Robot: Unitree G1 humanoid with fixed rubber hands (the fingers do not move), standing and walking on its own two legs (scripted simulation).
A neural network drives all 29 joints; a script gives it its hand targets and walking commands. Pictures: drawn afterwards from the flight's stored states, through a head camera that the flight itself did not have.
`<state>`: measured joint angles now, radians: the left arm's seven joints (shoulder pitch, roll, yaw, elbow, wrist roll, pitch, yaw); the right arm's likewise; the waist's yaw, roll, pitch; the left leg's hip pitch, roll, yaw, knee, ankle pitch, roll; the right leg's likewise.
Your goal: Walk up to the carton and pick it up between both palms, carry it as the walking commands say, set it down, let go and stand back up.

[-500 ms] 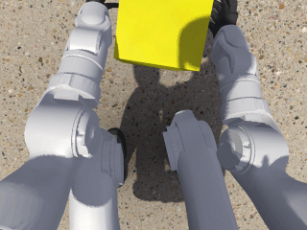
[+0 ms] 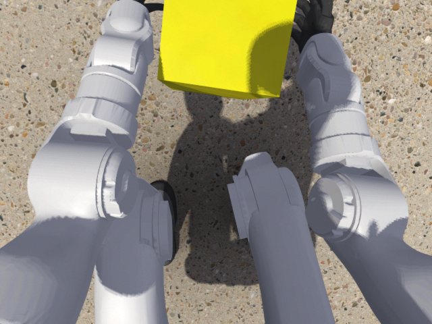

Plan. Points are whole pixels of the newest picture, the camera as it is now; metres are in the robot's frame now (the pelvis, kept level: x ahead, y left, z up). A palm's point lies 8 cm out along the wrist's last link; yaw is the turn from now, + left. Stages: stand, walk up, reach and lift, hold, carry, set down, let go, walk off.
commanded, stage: set down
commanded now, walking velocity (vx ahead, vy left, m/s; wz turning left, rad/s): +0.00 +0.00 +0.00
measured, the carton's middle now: (220, 31) +0.53 -0.07 -0.24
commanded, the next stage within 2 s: none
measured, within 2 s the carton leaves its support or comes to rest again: neither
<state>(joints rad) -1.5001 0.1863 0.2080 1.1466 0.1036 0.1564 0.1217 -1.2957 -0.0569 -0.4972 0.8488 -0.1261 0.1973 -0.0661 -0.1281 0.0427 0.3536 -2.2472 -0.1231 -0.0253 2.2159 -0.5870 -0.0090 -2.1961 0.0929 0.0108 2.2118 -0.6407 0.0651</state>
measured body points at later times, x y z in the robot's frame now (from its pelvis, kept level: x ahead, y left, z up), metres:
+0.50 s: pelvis +0.00 +0.00 +0.00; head +0.36 -0.01 +0.26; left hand +0.56 +0.06 -0.18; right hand +0.50 -0.21 -0.17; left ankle +0.11 +0.11 -0.34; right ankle +0.10 -0.13 -0.34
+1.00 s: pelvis +0.00 -0.01 +0.02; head +0.35 -0.01 +0.29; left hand +0.58 +0.09 -0.14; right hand +0.51 -0.24 -0.13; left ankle +0.11 +0.11 -0.34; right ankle +0.10 -0.12 -0.34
